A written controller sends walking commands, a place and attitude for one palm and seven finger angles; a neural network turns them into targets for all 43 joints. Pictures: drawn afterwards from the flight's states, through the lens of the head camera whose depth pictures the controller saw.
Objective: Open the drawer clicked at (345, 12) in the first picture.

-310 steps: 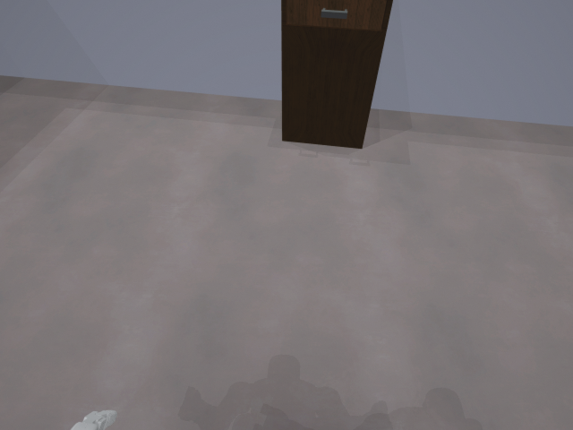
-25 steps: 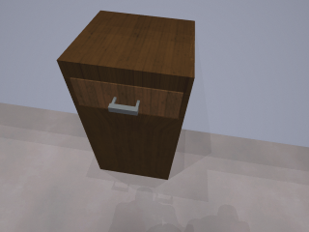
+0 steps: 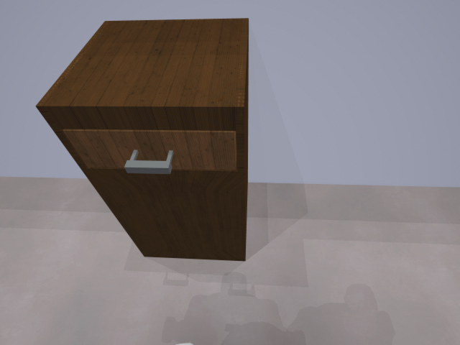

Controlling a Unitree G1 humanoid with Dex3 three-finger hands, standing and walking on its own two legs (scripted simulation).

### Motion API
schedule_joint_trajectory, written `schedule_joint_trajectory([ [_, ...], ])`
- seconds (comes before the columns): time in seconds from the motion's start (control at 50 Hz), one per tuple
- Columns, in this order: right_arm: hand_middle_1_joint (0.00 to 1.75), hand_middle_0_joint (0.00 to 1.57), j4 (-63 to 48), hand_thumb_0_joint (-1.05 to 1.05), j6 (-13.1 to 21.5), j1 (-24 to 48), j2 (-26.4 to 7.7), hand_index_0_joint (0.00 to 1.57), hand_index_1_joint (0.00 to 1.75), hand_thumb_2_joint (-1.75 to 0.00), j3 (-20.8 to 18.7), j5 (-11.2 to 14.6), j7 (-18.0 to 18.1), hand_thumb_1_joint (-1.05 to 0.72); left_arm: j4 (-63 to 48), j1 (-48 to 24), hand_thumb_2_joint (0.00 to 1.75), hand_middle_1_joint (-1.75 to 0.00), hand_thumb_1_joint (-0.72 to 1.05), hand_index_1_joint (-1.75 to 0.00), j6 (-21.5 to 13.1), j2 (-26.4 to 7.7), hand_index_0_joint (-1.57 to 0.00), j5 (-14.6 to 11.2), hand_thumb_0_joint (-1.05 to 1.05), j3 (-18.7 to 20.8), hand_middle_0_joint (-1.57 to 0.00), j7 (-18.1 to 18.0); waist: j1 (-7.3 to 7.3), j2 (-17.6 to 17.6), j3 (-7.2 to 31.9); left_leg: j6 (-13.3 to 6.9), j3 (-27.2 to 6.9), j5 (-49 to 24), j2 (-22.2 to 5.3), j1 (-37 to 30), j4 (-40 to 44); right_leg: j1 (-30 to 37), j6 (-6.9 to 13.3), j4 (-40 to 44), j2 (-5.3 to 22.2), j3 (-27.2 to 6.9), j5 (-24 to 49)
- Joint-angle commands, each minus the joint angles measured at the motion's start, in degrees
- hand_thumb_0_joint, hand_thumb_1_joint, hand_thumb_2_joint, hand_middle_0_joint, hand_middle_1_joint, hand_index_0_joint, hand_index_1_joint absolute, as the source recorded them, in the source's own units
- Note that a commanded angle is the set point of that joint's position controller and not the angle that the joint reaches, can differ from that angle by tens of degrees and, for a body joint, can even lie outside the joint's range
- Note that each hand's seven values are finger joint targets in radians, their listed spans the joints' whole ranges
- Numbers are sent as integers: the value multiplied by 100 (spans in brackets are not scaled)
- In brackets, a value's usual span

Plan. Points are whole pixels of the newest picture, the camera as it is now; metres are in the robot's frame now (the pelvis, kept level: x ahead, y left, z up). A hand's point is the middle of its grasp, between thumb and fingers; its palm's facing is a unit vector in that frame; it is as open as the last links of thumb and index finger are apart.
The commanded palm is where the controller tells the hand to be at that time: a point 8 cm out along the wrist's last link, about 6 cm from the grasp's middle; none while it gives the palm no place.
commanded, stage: come to a stop and stand still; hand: left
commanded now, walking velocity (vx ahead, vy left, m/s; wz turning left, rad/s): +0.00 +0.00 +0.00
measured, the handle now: (150, 160) +0.53 +0.23 -0.04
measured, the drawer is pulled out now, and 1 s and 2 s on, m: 0.00 0.00 0.00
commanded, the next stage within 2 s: look again from close up in 0.46 s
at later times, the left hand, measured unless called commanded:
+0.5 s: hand out of the picture +0.00 +0.14 -0.16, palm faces +0.05 -0.98 -0.20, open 7.3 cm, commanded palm none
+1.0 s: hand out of the picture +0.01 +0.17 -0.16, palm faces +0.02 -0.98 -0.20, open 7.3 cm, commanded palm none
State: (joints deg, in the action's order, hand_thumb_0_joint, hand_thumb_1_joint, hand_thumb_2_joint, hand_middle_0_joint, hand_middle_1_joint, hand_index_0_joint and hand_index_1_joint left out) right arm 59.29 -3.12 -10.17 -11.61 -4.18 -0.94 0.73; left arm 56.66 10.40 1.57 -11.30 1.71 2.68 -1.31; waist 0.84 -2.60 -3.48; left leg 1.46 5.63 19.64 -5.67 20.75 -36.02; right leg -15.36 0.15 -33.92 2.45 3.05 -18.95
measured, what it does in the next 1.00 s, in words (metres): steps on the spot: left foot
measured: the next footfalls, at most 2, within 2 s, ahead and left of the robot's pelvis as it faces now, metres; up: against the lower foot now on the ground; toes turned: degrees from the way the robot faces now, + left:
left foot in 0.20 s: +0.01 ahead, +0.10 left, +0.00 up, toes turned +1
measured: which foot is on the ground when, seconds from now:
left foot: up 0.00-0.18, down 0.20-1.00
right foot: down 0.00-1.00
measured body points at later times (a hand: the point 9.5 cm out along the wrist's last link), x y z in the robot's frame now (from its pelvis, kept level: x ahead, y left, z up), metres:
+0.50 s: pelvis +0.00 -0.04 +0.01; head +0.01 -0.05 +0.46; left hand +0.00 +0.19 -0.14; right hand -0.01 -0.25 -0.15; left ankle -0.03 +0.11 -0.73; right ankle +0.00 -0.11 -0.73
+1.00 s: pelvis +0.00 +0.00 +0.01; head +0.00 -0.01 +0.46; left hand +0.01 +0.23 -0.15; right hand -0.01 -0.21 -0.15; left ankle -0.03 +0.10 -0.73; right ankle +0.00 -0.11 -0.73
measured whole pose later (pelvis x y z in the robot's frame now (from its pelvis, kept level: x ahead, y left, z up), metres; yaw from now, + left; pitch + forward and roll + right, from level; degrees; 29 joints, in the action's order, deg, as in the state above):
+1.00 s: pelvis +0.00 +0.00 +0.01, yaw +0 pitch -1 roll +0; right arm 62.4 1.2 -18.5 -8.1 1.6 -1.1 1.5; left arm 62.5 16.1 -0.7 -8.9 0.6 -0.4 -1.8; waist -0.1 -0.7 -0.5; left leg -1.2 2.6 17.7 0.4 8.7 -27.0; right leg -12.4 0.4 -28.2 1.2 3.3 -15.1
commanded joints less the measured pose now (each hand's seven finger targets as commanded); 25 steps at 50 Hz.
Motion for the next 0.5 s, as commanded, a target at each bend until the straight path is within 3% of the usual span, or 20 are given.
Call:
schedule_joint_trajectory([
  [0.0, 30, 20, -329, 0, 44, -177, -236, 20, 30, -90, 24, 7, 11, -90, -224, -95, 90, -30, 90, -30, -114, -833, -20, -5, 0, 94, -20, -70, 29, 1678, 121, -129, -492, 630, 247, -43, -1225, -400, 863, 1944, 1286, -1275, 967],
  [0.04, 30, 20, -151, 0, 99, -440, -177, 20, 30, -90, 59, 27, 13, -90, -226, -126, 90, -30, 90, -30, -131, -720, -20, -27, 0, 70, -20, -59, 67, 1316, 208, -94, -414, 423, 294, -104, -1190, -79, 798, 1703, 1059, -853, 1498],
  [0.1, 30, 20, -55, 0, 165, -435, -94, 20, 30, -90, 138, 37, 54, -90, -60, 173, 90, -30, 90, -30, -152, -638, -20, -60, 0, 53, -20, -68, -57, 1030, 201, -47, -362, 219, 279, -390, -120, 211, 799, 1563, 997, -860, 1748],
  [0.12, 30, 20, 10, 0, 188, -540, -63, 20, 30, -90, 173, 29, 72, -90, 12, 219, 90, -30, 90, -30, -162, -636, -20, -85, 0, 44, -20, -69, -35, 1014, 266, -41, -361, -45, 275, -594, 382, 305, 739, 1470, 968, -845, 1774],
  [0.14, 30, 20, 107, 0, 228, -651, -55, 20, 30, -90, 199, 27, 92, -90, 81, 259, 90, -30, 90, -30, -174, -556, -20, -116, 0, 28, -20, -78, -10, 851, 350, -61, -422, -536, 254, -968, 995, 282, 625, 1360, 912, -876, 1786],
  [0.18, 30, 20, 238, 0, 337, -716, -236, 20, 30, -90, 236, 14, 120, -90, 181, 409, 90, -30, 90, -30, -181, -358, -20, -163, 0, -33, -20, -57, -112, 107, 486, -220, -880, -1812, -196, -1346, 1409, 282, 255, 1196, 450, -603, 1484],
  [0.2, 30, 20, 238, 0, 334, -639, -306, 20, 30, -90, 241, 10, 128, -90, 181, 376, 90, -30, 90, -30, -176, -324, -20, -157, 0, -35, -20, -68, -160, 171, 355, -221, -869, -1616, -266, -1101, 1418, 357, 185, 1336, 371, -604, 1222],
  [0.24, 30, 20, 387, 0, 378, -586, -193, 20, 30, -90, 279, 12, 154, -90, 349, 384, 90, -30, 90, -30, -183, -366, -20, -163, 0, -31, -20, -56, -174, -324, 420, -227, -828, -1751, -228, -1041, 1505, 703, 147, 1252, 371, -464, 1578],
  [0.26, 30, 20, 415, 0, 375, -591, -182, 20, 30, -90, 292, 18, 160, -90, 411, 442, 90, -30, 90, -30, -196, -391, -20, -171, 0, -47, -20, -52, -192, -313, 481, -204, -763, -1657, -193, -1043, 1533, 839, 157, 1296, 388, -498, 1651],
  [0.32, 30, 20, 471, 0, 327, -681, -114, 20, 30, -90, 311, 17, 164, -90, 518, 461, 90, -30, 90, -30, -195, -372, -20, -165, 0, -81, -20, -49, -148, 28, 137, -152, -679, -1041, -96, -958, 1649, 664, 175, 1579, 391, -574, 1156],
  [0.44, 30, 20, 536, 0, 303, -923, -65, 20, 30, -90, 332, 4, 157, -90, 631, 609, 90, -30, 90, -30, -216, -301, -20, -150, 0, -107, -20, -49, -89, 474, -131, -165, -579, -782, 7, -1009, 1698, 400, 167, 1932, 399, -722, 451],
  [0.48, 30, 20, 542, 0, 299, -962, -71, 20, 30, -90, 338, 8, 155, -90, 666, 677, 90, -30, 90, -30, -216, -272, -20, -146, 0, -114, -20, -54, -79, 416, -149, -163, -561, -727, 19, -1079, 1693, 287, 173, 1975, 383, -740, 290],
])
